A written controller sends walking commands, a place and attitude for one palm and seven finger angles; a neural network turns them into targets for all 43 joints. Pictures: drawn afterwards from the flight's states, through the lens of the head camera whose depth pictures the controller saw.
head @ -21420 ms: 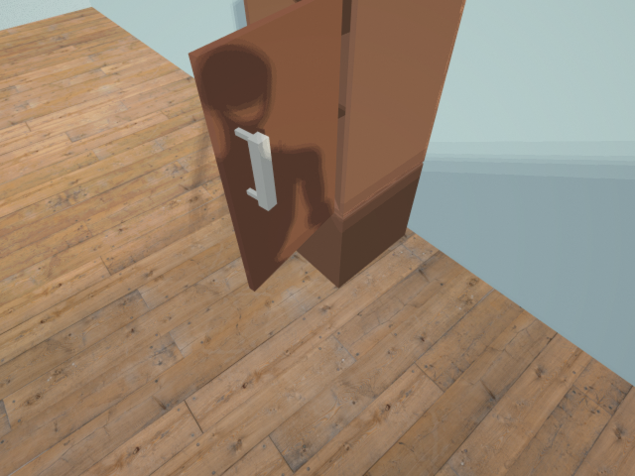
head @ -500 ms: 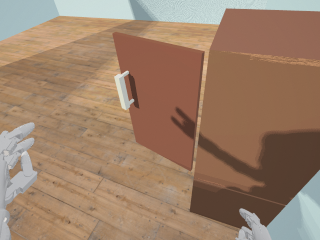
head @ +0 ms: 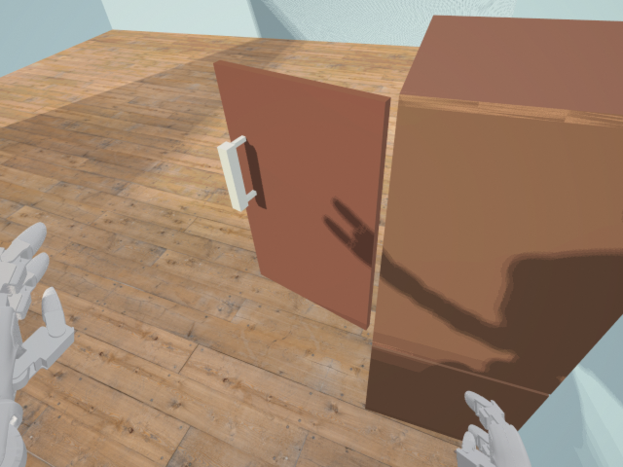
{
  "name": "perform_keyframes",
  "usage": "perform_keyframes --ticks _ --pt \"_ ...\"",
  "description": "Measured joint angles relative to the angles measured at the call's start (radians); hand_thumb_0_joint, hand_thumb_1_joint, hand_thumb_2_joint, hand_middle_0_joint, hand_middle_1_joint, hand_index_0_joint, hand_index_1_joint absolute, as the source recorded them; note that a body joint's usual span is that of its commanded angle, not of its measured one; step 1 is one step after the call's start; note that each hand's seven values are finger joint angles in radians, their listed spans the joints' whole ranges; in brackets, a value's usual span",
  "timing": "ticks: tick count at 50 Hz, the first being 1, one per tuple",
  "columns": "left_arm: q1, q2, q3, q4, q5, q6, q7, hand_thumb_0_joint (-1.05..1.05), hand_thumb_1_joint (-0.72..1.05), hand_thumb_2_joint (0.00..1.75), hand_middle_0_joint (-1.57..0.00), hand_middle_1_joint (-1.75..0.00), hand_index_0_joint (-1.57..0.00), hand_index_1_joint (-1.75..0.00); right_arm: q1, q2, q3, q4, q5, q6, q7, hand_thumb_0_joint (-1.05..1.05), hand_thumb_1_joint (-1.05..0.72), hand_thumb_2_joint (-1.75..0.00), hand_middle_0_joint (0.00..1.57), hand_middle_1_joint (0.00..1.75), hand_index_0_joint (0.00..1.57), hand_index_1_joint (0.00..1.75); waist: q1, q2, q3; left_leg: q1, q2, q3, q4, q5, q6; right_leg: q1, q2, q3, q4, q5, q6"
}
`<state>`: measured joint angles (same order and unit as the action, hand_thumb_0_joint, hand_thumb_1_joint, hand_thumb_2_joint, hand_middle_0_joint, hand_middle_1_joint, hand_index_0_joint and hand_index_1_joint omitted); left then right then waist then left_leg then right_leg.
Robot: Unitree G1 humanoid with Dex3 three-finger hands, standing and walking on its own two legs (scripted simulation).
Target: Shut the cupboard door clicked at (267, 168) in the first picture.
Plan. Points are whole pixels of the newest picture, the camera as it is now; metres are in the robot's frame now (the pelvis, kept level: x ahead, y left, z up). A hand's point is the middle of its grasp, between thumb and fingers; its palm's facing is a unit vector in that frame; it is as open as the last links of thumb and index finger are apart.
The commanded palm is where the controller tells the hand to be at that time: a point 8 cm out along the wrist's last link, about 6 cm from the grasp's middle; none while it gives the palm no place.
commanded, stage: step back with the hand held close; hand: left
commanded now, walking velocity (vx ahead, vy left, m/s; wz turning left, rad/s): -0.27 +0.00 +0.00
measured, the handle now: (240, 173) +0.66 +0.24 +0.03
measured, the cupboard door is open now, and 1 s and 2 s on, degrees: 75 75 75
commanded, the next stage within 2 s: stop stepping back and stand still in 1.20 s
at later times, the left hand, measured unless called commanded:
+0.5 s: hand (11, 364) +0.15 +0.30 +0.16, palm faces +0.39 -0.78 -0.50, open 7.4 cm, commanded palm +0.10 +0.34 +0.17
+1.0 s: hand out of the picture +0.06 +0.31 +0.18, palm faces +0.49 -0.74 -0.46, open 7.4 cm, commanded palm -0.01 +0.34 +0.17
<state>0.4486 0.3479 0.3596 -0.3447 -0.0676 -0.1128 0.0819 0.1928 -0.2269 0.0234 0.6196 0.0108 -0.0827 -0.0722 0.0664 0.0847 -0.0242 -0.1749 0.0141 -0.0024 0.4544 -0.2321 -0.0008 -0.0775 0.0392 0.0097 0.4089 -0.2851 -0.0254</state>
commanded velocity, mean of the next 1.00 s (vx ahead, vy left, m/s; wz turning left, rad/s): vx -0.31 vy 0.00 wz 0.01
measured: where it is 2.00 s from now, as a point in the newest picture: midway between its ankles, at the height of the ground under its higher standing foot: outside the picture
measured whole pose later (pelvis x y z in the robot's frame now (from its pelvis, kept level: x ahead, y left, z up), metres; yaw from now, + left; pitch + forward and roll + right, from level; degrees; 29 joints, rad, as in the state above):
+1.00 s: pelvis -0.14 +0.03 -0.02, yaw +2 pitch +0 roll -4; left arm 0.48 0.47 0.50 -0.49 -0.05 -0.30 0.16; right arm 0.22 -0.19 -0.02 0.61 0.00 -0.10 -0.06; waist -0.03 0.04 0.01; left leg -0.52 0.04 0.02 0.57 -0.06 0.05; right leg -0.36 0.08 -0.01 0.82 -0.45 0.00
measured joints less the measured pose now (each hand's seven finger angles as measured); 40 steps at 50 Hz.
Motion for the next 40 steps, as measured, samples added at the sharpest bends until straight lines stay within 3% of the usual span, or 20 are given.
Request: perform_keyframes --ticks 5,18,31,40 --pt "0.015 0.018 0.025 0.011 0.005 -0.050 0.011 0.02 0.89 0.90 -0.21 -0.30 -0.21 -0.30 -0.018 -0.019 -0.020 -0.001 0.003 0.044 0.004 0.01 -0.90 -0.90 0.20 0.30 0.21 0.30 -0.021 0.009 -0.012 -0.066 0.002 0.004 0.036 -0.012 0.005 -0.055 0.002 0.004 0.008 0.008 0.009" --pt "0.081 0.092 0.053 -0.080 0.000 -0.048 0.022 0.02 0.89 0.90 -0.21 -0.30 -0.21 -0.30 -0.018 -0.015 -0.040 -0.079 0.012 0.124 -0.011 0.01 -0.91 -0.90 0.20 0.30 0.20 0.30 -0.063 -0.047 0.012 -0.118 -0.033 0.054 0.031 0.027 0.044 -0.150 -0.037 0.049 0.073 0.020 0.050" --pt "0.064 0.056 0.084 -0.086 0.033 -0.110 0.047 0.02 0.89 0.90 -0.21 -0.30 -0.21 -0.30 0.023 0.009 -0.015 -0.078 0.007 0.064 -0.011 0.01 -0.90 -0.90 0.20 0.30 0.21 0.30 -0.055 -0.052 0.033 -0.223 -0.028 0.036 0.123 0.050 0.061 -0.243 -0.035 0.020 0.162 0.044 0.054" --pt "0.046 0.024 0.058 -0.153 0.034 -0.141 0.079 0.02 0.89 0.90 -0.21 -0.30 -0.21 -0.30 0.039 0.005 -0.018 -0.018 -0.012 0.030 0.005 0.01 -0.90 -0.90 0.20 0.30 0.21 0.30 -0.046 -0.074 0.044 -0.301 -0.032 0.025 0.212 -0.104 0.026 -0.298 -0.043 0.002 0.194 0.071 0.043"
